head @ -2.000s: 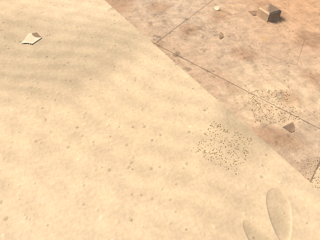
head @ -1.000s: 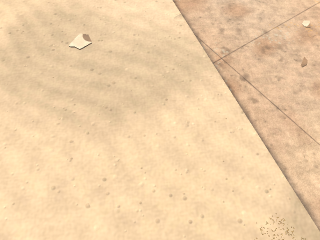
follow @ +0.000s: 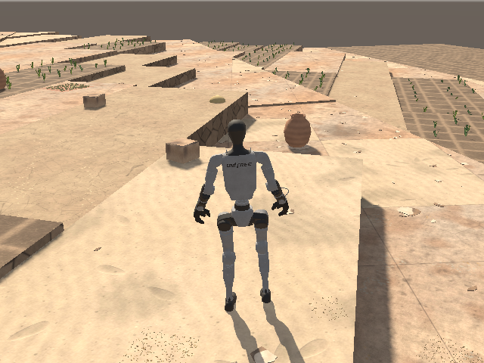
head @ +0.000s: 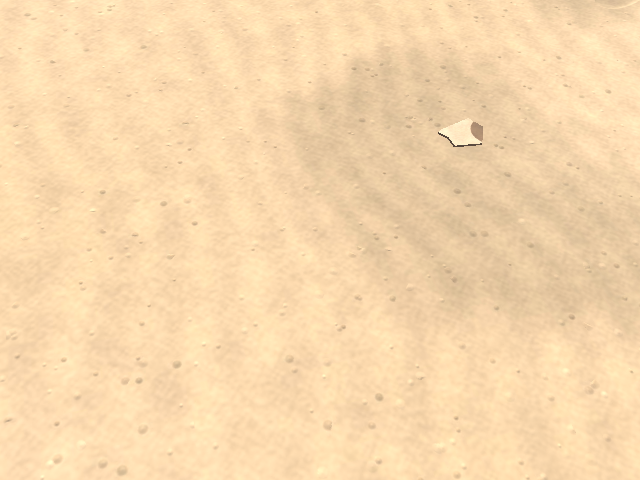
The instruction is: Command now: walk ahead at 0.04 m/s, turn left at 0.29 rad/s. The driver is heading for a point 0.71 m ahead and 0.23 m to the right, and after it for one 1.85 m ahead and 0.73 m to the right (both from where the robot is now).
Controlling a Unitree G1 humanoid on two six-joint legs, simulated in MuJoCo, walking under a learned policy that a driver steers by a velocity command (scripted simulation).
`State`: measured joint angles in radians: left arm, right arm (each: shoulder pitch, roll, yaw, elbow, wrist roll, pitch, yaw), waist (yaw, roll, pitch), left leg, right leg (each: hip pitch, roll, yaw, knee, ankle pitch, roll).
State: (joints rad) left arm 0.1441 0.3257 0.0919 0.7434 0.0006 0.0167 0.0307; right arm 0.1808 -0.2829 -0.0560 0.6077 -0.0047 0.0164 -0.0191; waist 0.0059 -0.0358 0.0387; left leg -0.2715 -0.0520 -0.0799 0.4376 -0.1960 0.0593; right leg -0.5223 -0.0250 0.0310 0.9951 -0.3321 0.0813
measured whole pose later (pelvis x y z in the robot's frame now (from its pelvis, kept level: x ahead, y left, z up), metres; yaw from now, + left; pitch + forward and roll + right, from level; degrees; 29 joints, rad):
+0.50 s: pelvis +0.11 -0.02 +0.00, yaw +2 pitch +2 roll +1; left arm 0.43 0.26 0.04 0.80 -0.01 -0.07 0.00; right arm 0.16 -0.30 -0.06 0.67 0.01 -0.07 0.04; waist 0.08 0.04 0.01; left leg -0.62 0.06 -0.01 0.76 -0.11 -0.02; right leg 0.00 0.00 0.00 0.25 -0.29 -0.02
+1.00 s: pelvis +0.38 +0.04 +0.00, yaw -7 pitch +0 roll +2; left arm 0.19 0.30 0.06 0.72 -0.02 -0.04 -0.01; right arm 0.33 -0.27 -0.07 0.83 -0.01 -0.11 0.01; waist -0.06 -0.05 0.02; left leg 0.00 -0.04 0.19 0.23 -0.23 0.04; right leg -0.72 -0.11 0.08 0.88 0.01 0.00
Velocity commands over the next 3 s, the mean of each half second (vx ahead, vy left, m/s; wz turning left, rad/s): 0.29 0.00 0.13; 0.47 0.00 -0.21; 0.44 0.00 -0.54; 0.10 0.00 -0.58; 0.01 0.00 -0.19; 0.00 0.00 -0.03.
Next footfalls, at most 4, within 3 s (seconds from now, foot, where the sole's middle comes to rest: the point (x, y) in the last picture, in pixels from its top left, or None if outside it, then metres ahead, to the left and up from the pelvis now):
0.22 right None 0.05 -0.14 -0.78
0.66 left None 0.36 0.14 -0.78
1.20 right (369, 392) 0.65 -0.13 -0.78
1.64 left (329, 284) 0.93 -0.04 -0.78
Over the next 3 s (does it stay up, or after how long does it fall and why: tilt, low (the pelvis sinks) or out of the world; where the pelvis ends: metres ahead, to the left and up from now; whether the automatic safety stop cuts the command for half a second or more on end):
stays up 0.76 -0.08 -0.01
